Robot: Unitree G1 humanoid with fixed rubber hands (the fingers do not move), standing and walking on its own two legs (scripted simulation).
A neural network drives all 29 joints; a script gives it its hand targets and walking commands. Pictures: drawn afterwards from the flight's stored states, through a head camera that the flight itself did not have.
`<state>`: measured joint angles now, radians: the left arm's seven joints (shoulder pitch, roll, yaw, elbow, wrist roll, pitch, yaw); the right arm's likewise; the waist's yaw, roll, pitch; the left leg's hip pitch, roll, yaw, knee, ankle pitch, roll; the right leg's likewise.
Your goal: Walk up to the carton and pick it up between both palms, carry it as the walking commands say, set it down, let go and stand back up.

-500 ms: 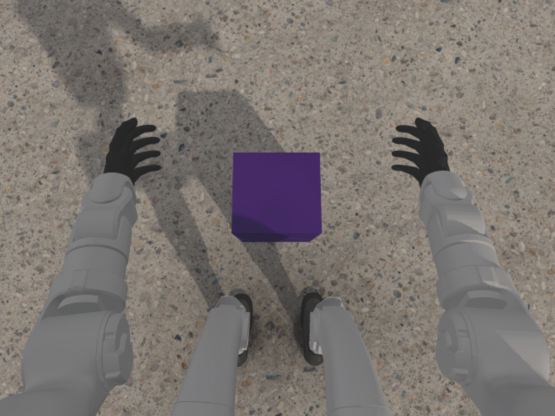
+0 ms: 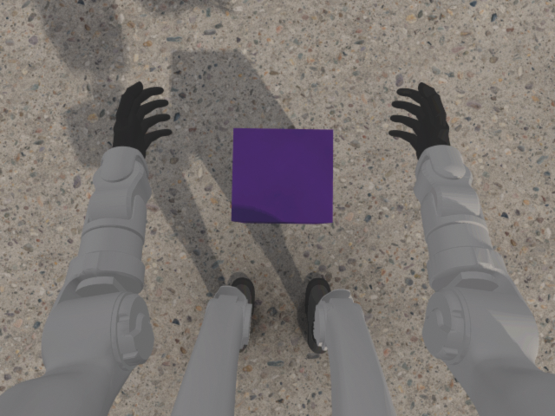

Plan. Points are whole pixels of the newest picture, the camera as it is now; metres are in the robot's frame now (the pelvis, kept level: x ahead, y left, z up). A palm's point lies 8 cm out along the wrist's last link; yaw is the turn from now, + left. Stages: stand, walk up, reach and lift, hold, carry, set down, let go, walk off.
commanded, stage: reach and lift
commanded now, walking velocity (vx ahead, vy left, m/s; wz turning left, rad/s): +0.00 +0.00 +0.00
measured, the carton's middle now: (281, 183) +0.46 +0.01 -0.49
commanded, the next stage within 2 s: none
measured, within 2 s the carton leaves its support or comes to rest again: neither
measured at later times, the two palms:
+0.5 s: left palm (173, 165) +0.45 +0.21 -0.27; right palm (390, 162) +0.47 -0.19 -0.28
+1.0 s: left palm (194, 178) +0.45 +0.21 -0.41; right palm (367, 177) +0.47 -0.18 -0.41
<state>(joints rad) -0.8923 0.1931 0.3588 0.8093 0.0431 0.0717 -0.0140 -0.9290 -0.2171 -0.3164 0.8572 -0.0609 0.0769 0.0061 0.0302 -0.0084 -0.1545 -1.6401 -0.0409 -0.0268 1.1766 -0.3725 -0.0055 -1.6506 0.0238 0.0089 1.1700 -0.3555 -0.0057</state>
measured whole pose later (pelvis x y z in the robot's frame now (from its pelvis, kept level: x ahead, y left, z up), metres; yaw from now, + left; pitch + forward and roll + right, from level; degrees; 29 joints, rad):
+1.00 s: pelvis -0.05 +0.00 -0.24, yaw +1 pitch +40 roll +1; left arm -1.25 0.33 0.15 1.06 -0.21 0.02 0.11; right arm -1.29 -0.36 -0.08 1.08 0.20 0.04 -0.10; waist 0.02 0.00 0.22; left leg -2.26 -0.05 0.01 2.12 -0.56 -0.01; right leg -2.27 0.03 0.00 2.11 -0.54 0.00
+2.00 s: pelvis -0.06 +0.00 -0.25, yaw +0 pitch +40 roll +1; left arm -1.33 0.25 0.05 1.09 -0.24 -0.02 0.18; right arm -1.37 -0.29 0.00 1.14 0.24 -0.01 -0.18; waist 0.02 0.00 0.27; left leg -2.27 -0.05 0.00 2.13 -0.56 -0.02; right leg -2.28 0.04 0.00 2.12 -0.54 0.00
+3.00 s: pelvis -0.05 +0.00 -0.23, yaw +1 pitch +43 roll +1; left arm -1.17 0.10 0.37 0.79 0.05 0.25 0.10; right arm -1.25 -0.16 -0.30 0.88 -0.05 0.25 -0.11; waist 0.02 0.00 0.05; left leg -2.25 -0.11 -0.02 2.07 -0.56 -0.05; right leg -2.27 0.11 0.04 2.07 -0.54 0.04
